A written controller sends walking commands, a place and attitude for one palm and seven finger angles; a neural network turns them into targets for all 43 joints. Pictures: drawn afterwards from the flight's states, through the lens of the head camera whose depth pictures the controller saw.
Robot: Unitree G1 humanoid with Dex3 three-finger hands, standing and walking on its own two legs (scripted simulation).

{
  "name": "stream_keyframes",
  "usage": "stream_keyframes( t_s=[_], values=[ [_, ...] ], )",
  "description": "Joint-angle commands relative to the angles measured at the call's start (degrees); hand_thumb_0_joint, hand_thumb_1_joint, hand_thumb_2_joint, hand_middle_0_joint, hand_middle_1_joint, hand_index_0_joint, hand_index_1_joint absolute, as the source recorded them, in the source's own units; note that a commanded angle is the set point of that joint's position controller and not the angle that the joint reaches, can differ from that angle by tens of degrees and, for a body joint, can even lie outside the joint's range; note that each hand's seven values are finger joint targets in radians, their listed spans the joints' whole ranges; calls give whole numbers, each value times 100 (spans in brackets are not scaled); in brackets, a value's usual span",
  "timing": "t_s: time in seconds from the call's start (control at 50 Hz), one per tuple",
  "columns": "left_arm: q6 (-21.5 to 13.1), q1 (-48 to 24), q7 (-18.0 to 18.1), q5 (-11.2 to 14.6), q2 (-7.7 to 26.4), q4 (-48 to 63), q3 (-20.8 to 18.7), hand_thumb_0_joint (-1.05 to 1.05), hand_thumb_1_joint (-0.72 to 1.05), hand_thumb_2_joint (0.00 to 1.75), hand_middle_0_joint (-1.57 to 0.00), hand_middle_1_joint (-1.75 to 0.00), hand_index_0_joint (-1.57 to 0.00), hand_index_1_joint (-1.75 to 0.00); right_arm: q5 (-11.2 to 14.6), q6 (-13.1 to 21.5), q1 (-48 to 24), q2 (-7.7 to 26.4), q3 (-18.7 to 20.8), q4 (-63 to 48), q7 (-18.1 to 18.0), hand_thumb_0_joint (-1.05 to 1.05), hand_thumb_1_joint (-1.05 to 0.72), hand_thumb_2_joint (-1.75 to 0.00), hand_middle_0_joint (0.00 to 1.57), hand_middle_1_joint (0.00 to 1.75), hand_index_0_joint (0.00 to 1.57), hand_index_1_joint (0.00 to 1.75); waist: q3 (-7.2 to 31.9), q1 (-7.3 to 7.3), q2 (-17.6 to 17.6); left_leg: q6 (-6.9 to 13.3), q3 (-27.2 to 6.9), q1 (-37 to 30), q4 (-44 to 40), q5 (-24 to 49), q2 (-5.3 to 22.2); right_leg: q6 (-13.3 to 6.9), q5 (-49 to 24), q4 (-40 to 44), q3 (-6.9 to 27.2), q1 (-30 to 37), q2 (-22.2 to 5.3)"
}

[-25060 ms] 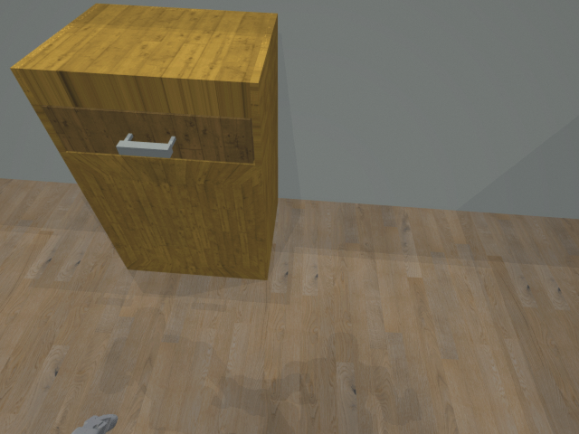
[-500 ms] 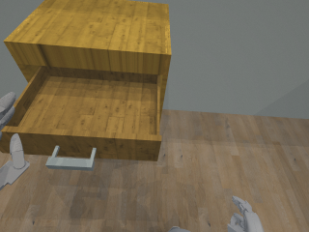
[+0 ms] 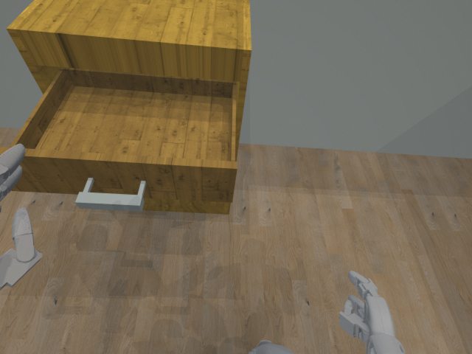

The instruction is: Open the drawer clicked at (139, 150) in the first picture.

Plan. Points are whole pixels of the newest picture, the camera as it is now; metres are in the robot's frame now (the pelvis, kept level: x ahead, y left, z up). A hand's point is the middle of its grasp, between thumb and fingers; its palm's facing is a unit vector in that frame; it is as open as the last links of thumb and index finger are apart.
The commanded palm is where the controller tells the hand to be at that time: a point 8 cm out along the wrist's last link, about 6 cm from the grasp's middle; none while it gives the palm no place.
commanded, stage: stop stepping back and stand still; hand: left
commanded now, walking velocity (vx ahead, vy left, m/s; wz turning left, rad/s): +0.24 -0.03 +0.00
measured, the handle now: (113, 192) +0.43 +0.29 -0.08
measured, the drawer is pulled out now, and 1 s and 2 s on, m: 0.30 0.30 0.30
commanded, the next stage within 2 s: let the arm hang, fingers relaxed in 0.68 s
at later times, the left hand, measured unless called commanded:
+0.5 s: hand (33, 347) +0.12 +0.20 +0.16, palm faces +0.29 -0.83 -0.48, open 7.5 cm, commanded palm +0.06 +0.25 +0.18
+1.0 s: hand out of the picture +0.05 +0.18 -0.12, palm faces +0.04 -0.96 -0.29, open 7.4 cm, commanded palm none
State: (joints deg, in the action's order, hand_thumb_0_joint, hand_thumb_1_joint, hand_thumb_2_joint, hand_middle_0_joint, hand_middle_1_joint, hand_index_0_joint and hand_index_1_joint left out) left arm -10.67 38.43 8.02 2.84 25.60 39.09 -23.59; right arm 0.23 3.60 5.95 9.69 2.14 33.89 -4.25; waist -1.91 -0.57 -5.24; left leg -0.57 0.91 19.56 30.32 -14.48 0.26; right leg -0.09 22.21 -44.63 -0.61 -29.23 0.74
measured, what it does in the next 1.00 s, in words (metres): steps on the spot: right foot, then left foot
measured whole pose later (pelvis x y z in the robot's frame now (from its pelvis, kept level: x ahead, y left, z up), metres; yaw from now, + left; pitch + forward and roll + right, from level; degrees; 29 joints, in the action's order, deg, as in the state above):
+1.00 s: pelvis -0.07 -0.02 +0.00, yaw +1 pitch +0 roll +1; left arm 3.4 16.7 1.3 -2.3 12.5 -33.1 -2.2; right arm -0.9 1.0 9.2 12.3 -0.8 46.5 0.4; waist -1.6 -0.7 -0.3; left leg 1.8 1.8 12.2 31.7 -19.6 -2.8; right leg -1.6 15.6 -35.2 -1.8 -19.6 -1.0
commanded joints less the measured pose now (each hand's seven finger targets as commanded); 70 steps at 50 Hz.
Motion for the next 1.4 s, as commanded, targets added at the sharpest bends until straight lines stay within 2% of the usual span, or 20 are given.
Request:
stream_keyframes(
  t_s=[0.0,0.1,0.14,0.18,0.24,0.34,0.38,0.44,0.52,0.6,0.64,0.74,0.76,0.8,0.88,0.94,0.98,1.1,1.22,1.38],
  values=[
    [-257,171,134,44,351,1475,-477,0,90,90,-20,-30,-20,-30,8,492,-103,755,207,-717,82,0,-90,-90,20,30,20,30,918,-31,1812,794,-644,-630,-739,3344,1661,141,357,-653,87,515,-107],
    [-175,-133,170,-22,408,965,-393,0,90,90,-20,-30,-20,-30,154,559,-108,904,19,-843,122,0,-90,-90,20,30,20,30,420,4,991,367,-304,606,-446,-1178,841,179,-715,2104,-226,2157,-227],
    [-184,-429,174,-35,606,721,-459,0,90,90,-20,-30,-20,-30,126,472,-170,843,-5,-846,85,0,-90,-90,20,30,20,30,233,-117,-277,104,-31,448,1225,-1303,94,-349,269,3292,1352,1166,-1294],
    [-150,-589,145,2,500,423,-340,0,90,90,-20,-30,-20,-30,149,412,14,856,109,-694,51,0,-90,-90,20,30,20,30,322,-110,-893,67,-156,182,2751,-1005,-70,-654,1706,3824,1985,390,-1884],
    [-203,-186,80,0,491,293,-422,0,90,90,-20,-30,-20,-30,84,278,-140,792,24,-756,61,0,-90,-90,20,30,20,30,450,-166,-301,120,-128,91,2353,-670,30,-667,881,3402,1113,434,-1616],
    [-374,-10,155,-143,528,829,-350,0,90,90,-20,-30,-20,-30,37,493,2,827,-58,-794,-5,0,-90,-90,20,30,20,30,442,-98,417,397,103,-512,-1225,-809,44,-381,587,2795,660,1383,-1078],
    [-517,17,163,-111,554,1141,-344,0,90,90,-20,-30,-20,-30,-25,629,100,1020,50,-885,-8,0,-90,-90,20,30,20,30,465,-33,1655,684,-900,-469,-1881,-437,806,-117,-425,1566,224,1752,-410],
    [-476,118,164,-138,759,1284,-539,0,90,90,-20,-30,-20,-30,44,664,3,878,17,-833,49,0,-90,-90,20,30,20,30,638,-15,1980,651,-1033,-272,-1400,113,1038,-11,-442,1217,-223,1738,-339],
    [-498,79,168,-43,607,833,-500,0,90,90,-20,-30,-20,-30,112,698,87,989,75,-776,66,0,-90,-90,20,30,20,30,414,-76,556,369,-565,313,-738,445,527,-122,-1913,1899,275,2628,-569],
    [-524,-81,142,-11,461,83,-426,0,90,90,-20,-30,-20,-30,157,568,226,939,105,-679,116,0,-90,-90,20,30,20,30,213,-146,-25,254,-219,2,-34,-647,50,-373,-391,3048,1343,1827,-1203],
    [-484,-232,127,-26,379,91,-305,0,90,90,-20,-30,-20,-30,166,485,167,917,78,-697,123,0,-90,-90,20,30,20,30,203,-151,-117,270,-176,-238,-197,-533,73,-386,-328,3113,1188,1702,-1212],
    [-469,-386,136,-108,375,535,-208,0,90,90,-20,-30,-20,-30,83,468,-44,889,-5,-812,89,0,-90,-90,20,30,20,30,420,-58,749,349,-589,-517,-1181,661,562,-61,-1721,2166,314,2207,-513],
    [487,-1225,-554,-717,-360,-4208,1774,0,90,90,-20,-30,-20,-30,-36,657,49,1802,320,775,604,0,-90,-90,20,30,20,30,-136,-277,1021,326,-790,29,-465,1688,582,-126,-2247,988,-137,1172,-567],
    [1043,-1067,-666,-596,-784,-4403,1685,0,90,90,-20,-30,-20,-30,-79,200,558,1219,179,632,516,0,-90,-90,20,30,20,30,464,-154,1160,379,-629,-527,-514,2522,801,-75,-1273,845,-81,1081,-404],
    [1039,-1735,-672,-545,-616,-5521,1810,0,90,90,-20,-30,-20,-30,-164,44,463,1251,48,589,425,0,-90,-90,20,30,20,30,783,41,12,611,-1067,-722,-314,3587,899,-123,-1347,943,197,1454,-331],
    [1072,-1816,-650,-524,-355,-6740,1862,0,90,90,-20,-30,-20,-30,-91,-158,421,1124,33,770,374,0,-90,-90,20,30,20,30,803,123,-328,227,-395,-599,14,1721,165,-443,-3571,1537,783,2201,-871],
    [1085,-2102,-664,-473,-351,-7356,1971,0,90,90,-20,-30,-20,-30,-89,-285,593,866,-44,1060,371,0,-90,-90,20,30,20,30,541,5,52,176,-280,-762,-268,442,26,-524,-2805,1949,985,1932,-1034],
    [1094,-2014,-637,-410,-754,-8721,2064,0,90,90,-20,-30,-20,-30,-119,-336,850,637,-126,1720,297,0,-90,-90,20,30,20,30,245,115,1400,276,-461,-673,-934,476,351,-315,-1721,2287,636,2240,-571],
    [1071,-2015,-634,-373,-815,-9489,2161,0,90,90,-20,-30,-20,-30,-73,-395,1360,584,-120,2200,260,0,-90,-90,20,30,20,30,-13,66,634,305,-477,-782,-1074,184,444,-322,-1260,2615,581,2109,-576],
    [1077,-1894,-596,-361,-994,-10037,2218,0,90,90,-20,-30,-20,-30,-89,-393,1789,394,-155,2708,231,0,-90,-90,20,30,20,30,-430,54,402,330,-455,-679,-1261,40,459,-315,-982,2713,566,1939,-559]
  ],
)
